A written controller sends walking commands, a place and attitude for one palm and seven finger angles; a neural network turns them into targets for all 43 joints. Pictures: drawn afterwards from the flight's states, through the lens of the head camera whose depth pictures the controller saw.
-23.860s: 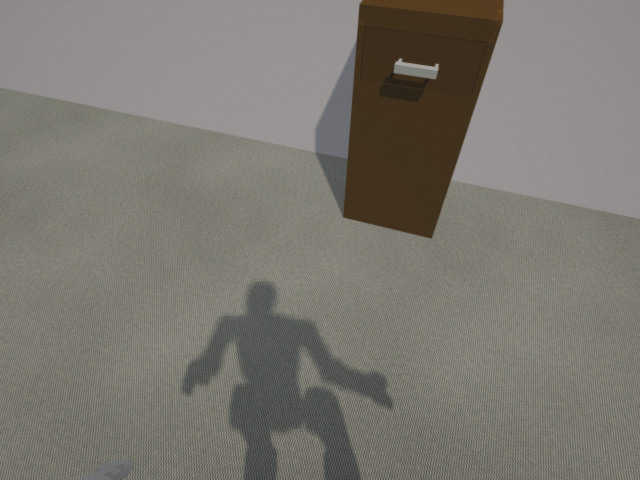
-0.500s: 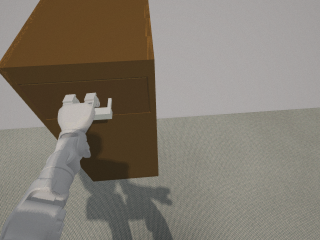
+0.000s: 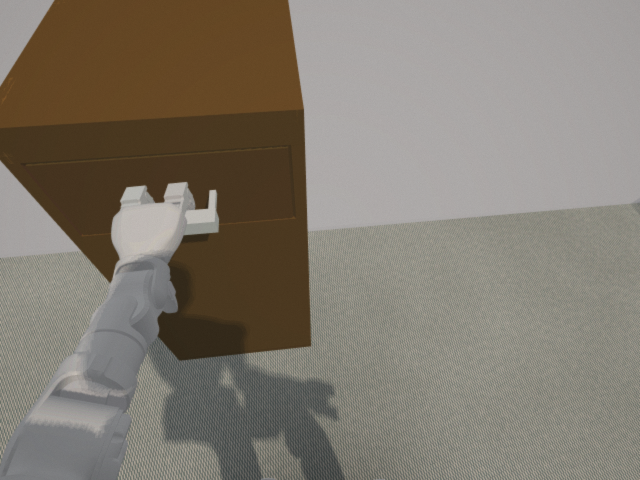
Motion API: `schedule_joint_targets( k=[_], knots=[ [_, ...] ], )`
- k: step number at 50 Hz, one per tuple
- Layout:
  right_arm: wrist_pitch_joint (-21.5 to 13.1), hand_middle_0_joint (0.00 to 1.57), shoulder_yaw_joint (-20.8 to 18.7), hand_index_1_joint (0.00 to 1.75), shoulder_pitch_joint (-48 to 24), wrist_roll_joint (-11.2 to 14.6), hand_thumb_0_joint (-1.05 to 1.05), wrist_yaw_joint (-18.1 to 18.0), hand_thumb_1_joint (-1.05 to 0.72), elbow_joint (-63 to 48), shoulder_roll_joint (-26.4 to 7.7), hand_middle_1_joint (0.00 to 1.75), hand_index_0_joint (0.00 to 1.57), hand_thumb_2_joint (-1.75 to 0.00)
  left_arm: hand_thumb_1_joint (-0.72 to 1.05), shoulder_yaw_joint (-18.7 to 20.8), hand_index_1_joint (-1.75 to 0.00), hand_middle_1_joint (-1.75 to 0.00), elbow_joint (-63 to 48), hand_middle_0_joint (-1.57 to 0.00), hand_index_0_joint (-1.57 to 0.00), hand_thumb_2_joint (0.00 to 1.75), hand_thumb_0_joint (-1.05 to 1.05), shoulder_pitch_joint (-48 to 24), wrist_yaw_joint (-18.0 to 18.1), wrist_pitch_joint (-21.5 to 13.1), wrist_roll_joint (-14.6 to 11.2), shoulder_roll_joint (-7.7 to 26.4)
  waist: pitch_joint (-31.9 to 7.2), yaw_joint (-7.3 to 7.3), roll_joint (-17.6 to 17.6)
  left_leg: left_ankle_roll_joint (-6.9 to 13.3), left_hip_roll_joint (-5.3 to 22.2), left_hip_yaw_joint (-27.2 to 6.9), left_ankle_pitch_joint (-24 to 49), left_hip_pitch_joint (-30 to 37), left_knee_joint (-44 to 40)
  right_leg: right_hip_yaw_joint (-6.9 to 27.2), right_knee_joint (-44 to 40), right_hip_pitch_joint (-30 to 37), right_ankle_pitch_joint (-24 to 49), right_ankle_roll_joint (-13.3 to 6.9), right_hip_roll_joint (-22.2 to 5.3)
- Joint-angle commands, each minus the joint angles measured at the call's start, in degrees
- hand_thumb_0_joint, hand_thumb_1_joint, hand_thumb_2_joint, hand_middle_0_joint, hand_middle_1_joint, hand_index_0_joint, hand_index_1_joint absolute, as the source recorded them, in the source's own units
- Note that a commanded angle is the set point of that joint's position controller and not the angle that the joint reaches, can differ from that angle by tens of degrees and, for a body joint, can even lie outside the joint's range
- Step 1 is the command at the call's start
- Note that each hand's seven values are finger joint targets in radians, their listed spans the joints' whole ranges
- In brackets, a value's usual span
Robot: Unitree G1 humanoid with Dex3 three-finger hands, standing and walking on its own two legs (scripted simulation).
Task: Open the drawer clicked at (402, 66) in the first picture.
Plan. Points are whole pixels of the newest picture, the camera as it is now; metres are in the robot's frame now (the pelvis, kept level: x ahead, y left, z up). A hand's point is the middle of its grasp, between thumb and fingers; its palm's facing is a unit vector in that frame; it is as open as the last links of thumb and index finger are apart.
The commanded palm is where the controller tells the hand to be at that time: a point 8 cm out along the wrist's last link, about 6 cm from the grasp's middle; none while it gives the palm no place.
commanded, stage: close the thumb around the handle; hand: left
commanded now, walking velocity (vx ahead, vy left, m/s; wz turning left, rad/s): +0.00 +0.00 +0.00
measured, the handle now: (174, 211) +0.49 +0.23 +0.01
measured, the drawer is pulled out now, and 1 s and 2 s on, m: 0.00 0.00 0.12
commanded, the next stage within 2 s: pull the drawer open in 0.80 s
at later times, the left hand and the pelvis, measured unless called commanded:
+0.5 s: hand (166, 247) +0.43 +0.23 +0.01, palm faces -0.02 -0.01 -1.00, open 9.8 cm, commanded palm +0.39 +0.21 +0.05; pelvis +0.00 +0.00 +0.00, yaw +0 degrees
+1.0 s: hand (168, 250) +0.42 +0.22 +0.00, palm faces -0.02 -0.02 -1.00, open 7.5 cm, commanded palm +0.38 +0.21 +0.05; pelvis +0.01 -0.01 +0.00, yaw +0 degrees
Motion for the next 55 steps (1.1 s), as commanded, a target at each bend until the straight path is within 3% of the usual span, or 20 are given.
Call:
schedule_joint_targets(
  k=[1,3,5,7,10,13,17,21,30,33,35,40,41,44,47,48,50,52,53,55],
  knots=[
    [-2.11,0.20,-3.20,0.30,2.31,-0.14,0.00,-0.05,-0.90,-4.77,-8.24,0.30,0.20,-0.90,-0.50,1.57,-1.20,-1.20,-7.25,-0.30,-0.30,0.30,0.00,-14.12,1.62,-0.70,0.23,7.79,-14.97,0.40,-1.59,0.13,0.36,0.33,21.94,12.55,-4.46,-3.91,-4.30,6.53,16.97,-2.60,0.73],
    [-2.24,0.20,-3.37,0.30,2.53,-0.22,0.00,0.26,-0.90,-4.64,-8.20,0.30,0.20,-0.90,-0.50,0.61,-1.20,-1.20,-8.27,-0.30,-0.30,0.30,0.00,-14.11,2.34,-0.07,0.31,6.39,-16.90,0.45,0.30,-0.08,0.52,-0.11,25.09,14.67,-4.16,-4.24,-3.77,6.05,17.77,-2.75,0.92],
    [-2.34,0.20,-3.63,0.30,2.88,-0.23,0.00,0.55,-0.90,-3.88,-8.35,0.30,0.20,-0.90,-0.50,0.64,-1.20,-1.20,-7.51,-0.30,-0.30,0.30,0.00,-14.62,2.84,0.97,0.32,5.97,-16.67,0.19,-0.99,-0.28,0.85,-0.33,26.00,15.05,-4.09,-4.60,-3.75,5.44,17.76,-2.61,0.97],
    [-2.24,0.20,-3.59,0.30,2.85,-0.39,0.00,0.57,-0.90,-3.59,-8.67,0.30,0.20,-0.90,-0.39,1.20,-1.21,-1.21,-8.12,-0.31,-0.31,0.35,0.00,-16.19,3.11,1.88,0.25,6.92,-18.43,0.09,-0.35,-0.32,0.86,-0.56,27.09,15.70,-3.99,-4.54,-3.58,6.04,18.52,-2.73,1.00],
    [-2.20,0.20,-3.55,0.30,2.60,-0.30,0.00,0.62,-0.90,-3.51,-8.52,0.30,0.20,-0.90,-0.22,-0.58,-1.23,-1.23,-7.59,-0.32,-0.32,0.42,0.00,-16.67,2.93,3.15,0.46,5.14,-17.30,-0.33,-0.70,-0.37,0.91,-0.54,26.65,16.02,-4.27,-4.65,-3.98,5.65,18.05,-2.53,0.96],
    [-2.07,0.20,-3.27,0.30,2.54,-0.28,0.00,0.35,-0.90,-3.60,-8.65,0.30,0.20,-0.90,-0.05,0.42,-1.25,-1.25,-5.75,-0.33,-0.33,0.49,0.00,-16.15,2.22,3.92,-0.08,6.33,-16.97,-0.29,-2.57,0.04,0.58,-0.19,25.47,14.93,-4.59,-4.35,-4.46,7.63,18.92,-2.43,0.87],
    [-1.90,0.20,-2.87,0.30,2.01,-0.27,0.00,-0.11,-0.90,-4.16,-8.58,0.30,0.20,-0.90,0.17,0.88,-1.27,-1.27,-5.43,-0.35,-0.35,0.59,0.00,-15.58,1.00,3.44,-0.21,7.45,-15.82,0.09,-2.24,0.16,0.18,0.19,23.77,13.42,-5.12,-4.01,-5.02,9.04,19.04,-2.50,0.66],
    [-2.00,0.20,-2.82,0.30,1.91,-0.18,0.00,-0.11,-0.90,-4.57,-8.25,0.30,0.20,-0.90,0.40,-0.82,-1.30,-1.30,-6.37,-0.36,-0.36,0.68,0.00,-14.90,0.31,2.38,-0.24,5.31,-15.49,-0.10,-1.88,0.15,0.40,0.17,24.89,14.57,-4.82,-4.11,-4.91,7.91,19.23,-2.44,0.67],
    [-2.24,0.20,-3.23,0.30,2.57,-0.36,0.00,0.12,-0.90,-4.08,-8.18,0.30,0.20,-0.90,0.90,-1.01,-1.35,-1.35,-6.52,-0.40,-0.40,0.90,0.00,-15.84,0.62,1.17,-0.01,4.76,-16.21,-0.40,-2.64,0.20,0.36,0.22,24.91,14.09,-3.62,-3.91,-4.29,7.00,19.75,-2.31,0.69],
    [-2.12,0.20,-3.34,0.30,2.48,-0.42,0.00,0.21,-0.90,-4.23,-8.08,0.30,0.20,-0.90,0.90,-1.28,-1.35,-1.35,-7.75,-0.40,-0.40,0.90,0.00,-15.97,0.75,1.36,0.03,4.51,-17.82,-0.32,-1.20,0.12,0.35,0.22,27.20,15.03,-3.31,-3.85,-3.81,7.63,21.47,-2.37,0.64],
    [-2.00,0.20,-3.42,0.30,2.50,-0.48,0.00,0.12,-0.90,-4.01,-8.18,0.30,0.20,-0.90,0.90,-0.13,-1.35,-1.35,-8.29,-0.40,-0.40,0.90,0.00,-15.18,1.07,1.19,-0.02,5.46,-18.76,-0.21,-2.38,0.23,0.28,0.37,27.84,14.93,-2.93,-3.57,-3.77,8.61,22.86,-2.22,0.67],
    [-1.96,0.20,-3.33,0.30,1.86,-0.39,0.00,0.27,-0.90,-4.08,-8.00,0.30,0.20,-0.90,0.90,-0.49,-1.35,-1.35,-9.48,-0.40,-0.40,0.90,0.00,-13.33,1.47,1.27,-0.16,4.80,-18.31,0.25,-1.19,0.11,0.24,0.24,29.64,15.17,-3.09,-3.63,-3.74,9.10,23.91,-2.28,0.69],
    [-2.01,0.20,-3.41,0.30,1.94,-0.32,0.00,0.31,-0.90,-3.95,-7.95,0.30,0.20,-0.90,0.90,-1.11,-1.35,-1.35,-9.98,-0.40,-0.40,0.90,0.00,-14.39,1.48,1.35,-0.33,4.05,-18.03,-0.31,-1.74,0.22,0.26,0.25,29.56,15.48,-2.92,-3.63,-3.87,8.92,24.17,-2.25,0.71],
    [-1.98,0.20,-3.32,0.30,1.85,-0.33,0.00,0.29,-0.90,-3.78,-8.18,0.30,0.20,-0.90,0.90,0.46,-1.35,-1.35,-9.18,-0.40,-0.40,0.90,0.00,-14.15,1.44,1.44,-0.44,5.99,-16.87,-0.19,-2.12,0.30,0.12,0.31,27.80,14.47,-3.27,-3.57,-4.14,9.29,23.54,-2.27,0.70],
    [-1.80,0.20,-3.20,0.30,1.13,-0.34,0.00,0.22,-0.90,-4.77,-8.18,0.30,0.20,-0.90,0.90,1.93,-1.35,-1.35,-10.12,-0.40,-0.40,0.90,0.00,-9.75,1.17,1.76,-0.61,7.37,-18.61,1.14,-2.63,0.34,-0.16,0.54,28.60,13.93,-3.68,-3.22,-4.33,12.41,25.34,-2.34,0.58],
    [-1.84,0.20,-3.14,0.30,0.92,-0.28,0.00,0.27,-0.90,-5.01,-7.88,0.30,0.20,-0.90,0.90,0.12,-1.35,-1.35,-10.93,-0.40,-0.40,0.90,0.00,-8.57,0.95,1.78,-0.77,5.24,-18.85,1.03,-2.03,0.38,-0.13,0.77,29.05,14.76,-3.76,-3.24,-4.30,12.43,25.67,-2.20,0.57],
    [-1.94,0.20,-3.19,0.30,0.29,-0.19,0.00,0.32,-0.90,-5.46,-7.89,0.30,0.20,-0.90,0.90,0.12,-1.35,-1.35,-12.87,-0.40,-0.40,0.90,0.00,-5.51,0.70,1.92,-1.44,4.80,-18.65,1.46,-2.10,0.42,-0.04,1.12,29.95,15.37,-3.91,-3.06,-4.79,13.29,26.86,-2.08,0.56],
    [-1.74,0.20,-3.07,0.30,-0.47,-0.16,0.00,0.32,-0.90,-6.18,-8.18,0.30,0.20,-0.90,0.90,2.36,-1.35,-1.35,-14.89,-0.40,-0.40,0.90,0.00,-1.43,0.52,2.20,-1.88,7.22,-19.42,2.40,-2.00,0.36,-0.04,0.88,31.55,15.34,-4.23,-2.68,-4.85,15.36,28.42,-2.18,0.50],
    [-1.84,0.20,-2.97,0.30,-0.62,-0.13,0.00,0.41,-0.90,-6.68,-7.93,0.30,0.20,-0.90,0.90,1.70,-1.35,-1.35,-16.41,-0.40,-0.40,0.90,0.00,1.50,0.31,2.37,-2.25,6.00,-20.13,2.83,-2.61,0.43,-0.04,1.13,32.44,15.63,-4.35,-2.71,-4.70,16.63,29.74,-2.01,0.43],
    [-1.94,0.20,-2.80,0.30,-1.53,0.12,0.00,0.43,-0.90,-7.18,-8.00,0.30,0.20,-0.90,0.90,0.76,-1.35,-1.35,-18.02,-0.40,-0.40,0.90,0.00,5.20,-0.05,2.94,-2.76,4.70,-17.33,2.49,-3.32,0.37,0.09,1.16,32.86,15.65,-4.77,-2.85,-5.39,16.35,30.41,-1.84,0.48]
  ],
)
